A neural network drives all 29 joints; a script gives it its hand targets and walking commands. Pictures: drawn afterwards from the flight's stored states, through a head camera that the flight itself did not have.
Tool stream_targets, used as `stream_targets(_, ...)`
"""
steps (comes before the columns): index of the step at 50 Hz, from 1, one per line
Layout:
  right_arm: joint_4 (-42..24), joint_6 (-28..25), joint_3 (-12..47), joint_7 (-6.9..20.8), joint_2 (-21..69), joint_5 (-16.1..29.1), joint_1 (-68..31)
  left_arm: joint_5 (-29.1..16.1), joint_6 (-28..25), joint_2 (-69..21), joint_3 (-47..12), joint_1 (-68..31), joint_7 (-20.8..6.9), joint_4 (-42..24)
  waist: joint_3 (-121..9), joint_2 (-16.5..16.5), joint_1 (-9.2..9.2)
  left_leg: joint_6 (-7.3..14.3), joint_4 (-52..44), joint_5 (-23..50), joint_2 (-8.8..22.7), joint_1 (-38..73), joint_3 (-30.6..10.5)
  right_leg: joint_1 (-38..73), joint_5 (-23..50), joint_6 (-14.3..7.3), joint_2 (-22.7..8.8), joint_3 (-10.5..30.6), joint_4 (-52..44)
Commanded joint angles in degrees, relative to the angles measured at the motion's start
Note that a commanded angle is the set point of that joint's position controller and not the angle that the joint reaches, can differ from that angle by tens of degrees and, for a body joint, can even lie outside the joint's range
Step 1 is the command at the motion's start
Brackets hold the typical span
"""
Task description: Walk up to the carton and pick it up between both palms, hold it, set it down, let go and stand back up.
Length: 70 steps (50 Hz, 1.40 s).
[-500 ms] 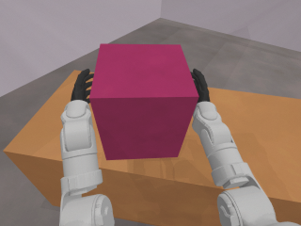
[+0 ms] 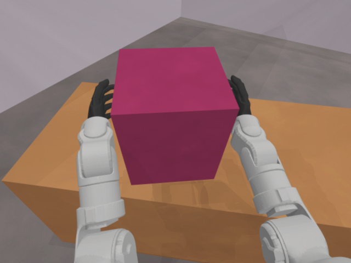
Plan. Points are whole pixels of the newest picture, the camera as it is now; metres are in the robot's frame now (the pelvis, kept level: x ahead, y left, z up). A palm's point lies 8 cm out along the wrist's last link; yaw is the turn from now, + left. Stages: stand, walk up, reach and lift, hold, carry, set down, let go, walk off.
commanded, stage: hold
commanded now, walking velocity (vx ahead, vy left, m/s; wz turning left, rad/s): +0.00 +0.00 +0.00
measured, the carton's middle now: (170, 119) +0.39 +0.00 +0.14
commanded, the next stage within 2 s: none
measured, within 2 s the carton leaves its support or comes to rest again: neither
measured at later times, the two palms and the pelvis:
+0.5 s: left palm (98, 111) +0.36 +0.15 +0.20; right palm (240, 110) +0.36 -0.15 +0.19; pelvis -0.01 +0.00 +0.00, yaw +1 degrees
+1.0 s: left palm (98, 117) +0.36 +0.15 +0.19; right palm (239, 114) +0.35 -0.15 +0.18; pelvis +0.00 +0.00 +0.00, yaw +1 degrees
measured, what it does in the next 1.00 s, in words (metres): stands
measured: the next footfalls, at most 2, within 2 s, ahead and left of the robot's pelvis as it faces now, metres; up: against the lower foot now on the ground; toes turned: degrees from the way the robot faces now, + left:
none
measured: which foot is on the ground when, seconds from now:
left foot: down 0.00-1.00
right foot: down 0.00-1.00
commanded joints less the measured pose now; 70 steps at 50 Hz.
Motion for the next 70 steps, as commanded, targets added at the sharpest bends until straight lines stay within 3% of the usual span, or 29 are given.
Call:
stream_targets(1, -16.31, -2.39, 22.08, 5.08, 30.49, 1.87, -35.27, -9.39, -2.86, -26.08, -28.53, -30.9, -7.96, -3.36, -21.98, 4.26, -1.77, -1.48, -1.74, 18.41, -4.06, -1.23, 3.6, 9.76, 11.75, 0.51, 3.91, -2.37, 1.24)
stream_targets(2, -19.01, -2.65, 22.99, 4.96, 31.45, 2.99, -34.64, -10.67, -3.34, -26.61, -30.29, -31.16, -8.06, -6.5, -25.72, 4.88, -2.15, -1.68, -0.84, 20.79, -4.29, -0.32, 3.52, 11.22, 14.62, 0.64, 4.28, -2.57, 1.7)
stream_targets(4, -16.1, -1.92, 20.96, 5.09, 30.31, 1.86, -36.46, -9.38, -3.16, -25.72, -28.33, -31.86, -8.0, -2.04, -21.11, 4.97, -1.76, -1.11, -2.67, 14.43, -4.14, -2.57, 3.02, 9.43, 8.97, 0.45, 3.61, -2.55, 0.59)
stream_targets(6, -15.75, -1.97, 20.31, 5.22, 31.74, 0.68, -36.06, -9.45, -3.35, -24.92, -26.79, -32.46, -8.54, -0.84, -21.2, 2.72, -1.17, 0.12, -4.0, 9.68, -4.56, -5.07, 3.61, 9.81, 7.38, 1.24, 3.01, -2.41, 0.26)
stream_targets(11, -11.84, -1.65, 18.12, 5.68, 31.06, -0.85, -37.02, -7.74, -2.74, -24.21, -23.68, -32.58, -9.56, 3.04, -17.55, 2.61, -0.97, 0.93, -6.6, 3.84, -4.06, -6.95, 3.83, 9.5, 1.47, 0.9, 2.75, -2.71, -0.37)
stream_targets(13, -13.37, -2.66, 17.94, 6.2, 31.88, -1.02, -40.48, -8.51, -3.29, -24.46, -22.84, -34.62, -9.47, 3.58, -20.53, 1.35, 0.14, 1.55, -6.15, 4.09, -4.32, -7.21, 3.98, 8.95, 2.22, 1.04, 2.44, -2.74, 0.03)
stream_targets(15, -11.9, -2.82, 17.01, 6.33, 31.4, -1.83, -41.48, -7.6, -3.39, -24.36, -21.77, -35.89, -9.16, 5.87, -21.42, 2.45, 0.37, 1.55, -6.22, 2.86, -4.3, -6.98, 4.15, 8.48, 0.33, 1.08, 2.56, -2.8, -0.02)
stream_targets(20, -12.58, -3.39, 17.58, 5.91, 31.59, -1.21, -41.46, -8.19, -3.74, -25.2, -21.96, -34.66, -9.3, 5.63, -23.6, 1.47, 0.04, 1.22, -4.82, 6.84, -4.21, -4.46, 4.02, 9.4, 3.72, 1.58, 2.97, -3.0, -0.03)
stream_targets(24, -13.78, -3.43, 19.88, 5.14, 31.34, 0.68, -38.33, -9.21, -3.89, -25.29, -24.79, -33.18, -8.95, 1.75, -26.59, 2.72, -1.02, 0.05, -2.08, 16.18, -3.97, -0.28, 3.5, 9.63, 10.56, 1.44, 3.52, -3.22, 1.58)
stream_targets(26, -11.79, -2.68, 18.8, 5.23, 30.56, 0.39, -38.57, -8.32, -3.44, -24.9, -23.65, -34.37, -9.04, 2.9, -22.33, 3.54, -0.95, -0.3, -3.1, 12.16, -3.9, -2.23, 3.56, 8.16, 5.11, 0.77, 3.64, -3.37, 0.33)
stream_targets(28, -10.29, -2.16, 17.41, 5.73, 30.22, -0.35, -36.16, -7.52, -2.54, -24.57, -22.41, -32.85, -9.4, 2.98, -19.06, 2.86, -1.1, 0.02, -4.53, 9.15, -3.94, -3.98, 4.0, 8.43, 3.77, 1.0, 3.51, -3.35, -0.21)
stream_targets(30, -9.55, -2.25, 16.85, 6.14, 29.75, -0.3, -36.2, -7.31, -2.52, -24.36, -22.51, -33.57, -9.41, 2.07, -18.67, 4.32, -0.68, -0.45, -4.87, 9.65, -3.7, -4.01, 3.81, 7.52, 3.01, 0.47, 3.54, -3.63, 0.27)
stream_targets(34, -16.26, -3.47, 19.37, 5.69, 29.7, 1.82, -39.74, -9.15, -2.52, -26.92, -26.1, -32.68, -9.03, -0.26, -23.72, 5.64, -1.43, -1.68, -2.04, 17.7, -3.6, -0.73, 3.58, 8.93, 8.21, 0.31, 4.28, -3.91, 1.2)
stream_targets(36, -16.97, -3.63, 19.91, 5.36, 29.32, 2.29, -38.48, -9.16, -2.76, -27.82, -27.62, -31.65, -8.64, -1.42, -24.34, 6.53, -2.54, -2.59, -0.55, 21.68, -3.27, 2.01, 3.05, 8.65, 9.63, 0.0, 4.62, -4.08, 1.0)
stream_targets(40, -17.31, -2.9, 21.76, 5.4, 28.79, 3.45, -34.61, -9.33, -2.54, -27.0, -28.56, -28.87, -8.38, -4.2, -22.44, 6.13, -2.17, -2.79, -0.19, 25.11, -3.24, 2.14, 2.68, 8.65, 11.72, -0.02, 4.45, -3.82, 1.18)
stream_targets(43, -15.87, -2.02, 21.82, 5.44, 28.21, 3.08, -32.8, -8.88, -2.25, -26.46, -28.11, -28.18, -8.6, -4.51, -21.67, 5.7, -2.59, -2.5, -1.9, 21.19, -3.18, 1.32, 2.63, 9.39, 10.12, 0.03, 4.56, -3.46, 0.84)
stream_targets(45, -17.57, -2.35, 21.23, 5.8, 28.7, 2.0, -34.22, -9.51, -2.27, -26.59, -27.82, -28.94, -8.53, -4.53, -21.76, 4.5, -1.92, -2.02, -2.26, 18.95, -3.02, -0.04, 2.76, 8.49, 8.19, -0.09, 4.65, -3.68, 0.75)
stream_targets(47, -15.26, -2.11, 19.14, 6.34, 28.28, 0.9, -35.67, -8.83, -2.36, -25.89, -27.11, -31.81, -8.45, -2.72, -19.43, 5.41, -1.51, -1.59, -4.22, 13.11, -2.85, -3.05, 2.95, 7.79, 3.26, -0.4, 4.29, -3.65, 0.41)
stream_targets(51, -18.08, -3.06, 21.13, 6.09, 30.43, 1.12, -38.47, -10.06, -3.15, -25.93, -27.96, -31.94, -8.03, -1.58, -23.8, 2.97, -0.41, -0.64, -3.16, 14.95, -3.66, -2.17, 3.54, 9.08, 7.13, 0.28, 3.82, -3.17, 0.85)
stream_targets(52, -18.78, -3.17, 21.39, 6.1, 30.26, 1.41, -38.38, -9.96, -3.26, -26.19, -28.47, -31.85, -7.89, -1.83, -23.95, 4.01, -0.79, -0.66, -3.12, 15.02, -3.66, -1.63, 3.58, 8.71, 7.74, 0.48, 3.9, -2.98, 1.02)
stream_targets(53, -17.82, -2.78, 21.71, 5.73, 30.72, 1.44, -38.24, -9.3, -3.1, -25.35, -27.27, -31.11, -8.08, 0.06, -22.97, 2.95, 0.34, -0.21, -3.13, 14.6, -3.99, -2.73, 3.66, 9.54, 8.16, 0.75, 3.61, -2.73, 0.49)
stream_targets(54, -17.33, -2.5, 21.15, 5.59, 30.61, 1.33, -38.3, -8.87, -3.12, -25.77, -26.29, -31.43, -8.12, -0.46, -22.41, 3.04, -0.59, -0.05, -3.27, 13.2, -4.05, -2.24, 3.48, 9.57, 7.85, 0.73, 3.5, -2.54, 0.5)
stream_targets(57, -13.47, -2.14, 19.99, 6.05, 30.22, 0.47, -37.9, -8.11, -2.76, -24.97, -24.04, -31.78, -8.48, 1.52, -20.9, 1.87, 0.54, 0.72, -4.89, 8.92, -3.65, -3.85, 3.79, 8.68, 3.69, 0.83, 3.46, -2.96, 0.12)
stream_targets(59, -14.63, -2.47, 20.43, 5.88, 30.71, 0.69, -36.99, -8.23, -2.76, -24.76, -24.64, -30.66, -8.53, 2.28, -22.5, 1.75, 0.56, 0.93, -4.47, 11.09, -4.0, -4.22, 3.94, 10.17, 7.13, 1.25, 3.14, -2.41, 0.23)
stream_targets(60, -16.32, -2.45, 20.96, 5.5, 31.17, 1.18, -38.46, -8.47, -2.97, -24.34, -23.35, -30.78, -8.94, 1.64, -24.29, 0.03, 0.53, 1.63, -3.95, 10.95, -4.49, -3.73, 4.1, 12.0, 9.06, 1.85, 2.95, -2.24, 0.14)
stream_targets(61, -13.82, -1.96, 20.39, 5.31, 31.53, 0.55, -36.79, -8.33, -3.05, -23.94, -23.47, -31.77, -9.07, 1.51, -23.05, 1.05, -0.03, 1.46, -4.2, 11.05, -4.4, -3.76, 4.03, 11.46, 8.99, 1.57, 3.07, -2.17, 0.79)
stream_targets(65, -16.07, -2.15, 22.41, 4.74, 32.46, 1.38, -37.21, -8.58, -3.55, -23.79, -23.46, -31.5, -9.15, -0.41, -24.78, 0.91, 0.25, 1.36, -3.47, 13.35, -4.85, -2.83, 3.84, 12.9, 12.9, 2.28, 3.04, -2.02, 1.08)
stream_targets(66, -16.87, -2.31, 21.82, 4.61, 32.25, 1.33, -37.97, -9.16, -3.67, -24.21, -24.5, -32.72, -9.18, -1.28, -24.75, 1.76, -0.18, 0.77, -3.14, 13.7, -4.71, -3.42, 3.77, 12.63, 12.02, 2.02, 3.1, -2.44, 1.34)
stream_targets(70, -8.8, -1.71, 16.49, 5.79, 30.15, -1.28, -35.59, -7.28, -2.59, -24.22, -22.86, -33.1, -9.59, 4.47, -16.28, 3.14, -1.01, 0.54, -6.1, 4.84, -3.74, -5.37, 3.83, 6.93, 0.62, 0.86, 3.16, -3.05, -0.4)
